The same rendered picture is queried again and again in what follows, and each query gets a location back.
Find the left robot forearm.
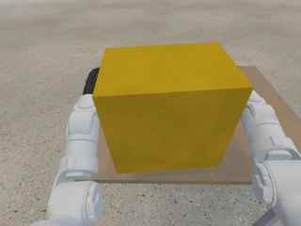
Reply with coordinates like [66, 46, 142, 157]
[47, 94, 101, 218]

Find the right robot forearm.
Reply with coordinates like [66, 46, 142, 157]
[240, 90, 301, 164]

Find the robot left upper arm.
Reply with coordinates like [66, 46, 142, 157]
[29, 180, 103, 226]

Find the left robot hand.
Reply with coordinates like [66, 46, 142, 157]
[83, 67, 100, 95]

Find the robot right upper arm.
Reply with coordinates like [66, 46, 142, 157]
[252, 160, 301, 226]

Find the carton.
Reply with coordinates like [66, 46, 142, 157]
[92, 41, 254, 174]

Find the table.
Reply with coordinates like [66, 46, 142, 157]
[74, 66, 301, 226]

